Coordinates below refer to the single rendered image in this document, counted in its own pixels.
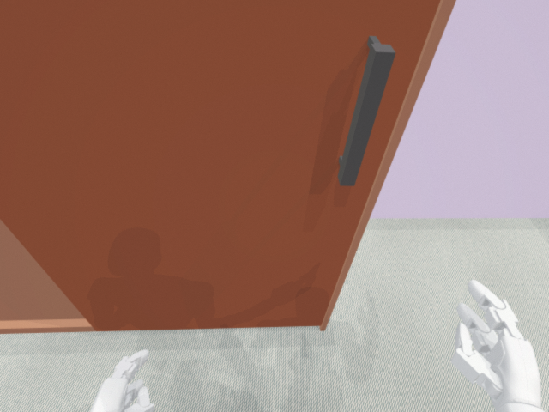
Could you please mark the handle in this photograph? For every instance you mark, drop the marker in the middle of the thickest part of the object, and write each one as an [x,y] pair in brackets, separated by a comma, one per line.
[377,69]

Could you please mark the wardrobe door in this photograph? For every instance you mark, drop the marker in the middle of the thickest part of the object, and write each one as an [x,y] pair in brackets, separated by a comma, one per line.
[173,164]
[26,291]

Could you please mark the robot right hand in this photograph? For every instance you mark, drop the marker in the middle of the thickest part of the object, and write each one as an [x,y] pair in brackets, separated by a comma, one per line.
[515,376]

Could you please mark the robot left hand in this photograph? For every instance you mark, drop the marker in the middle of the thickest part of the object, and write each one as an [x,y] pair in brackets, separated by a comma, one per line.
[115,395]

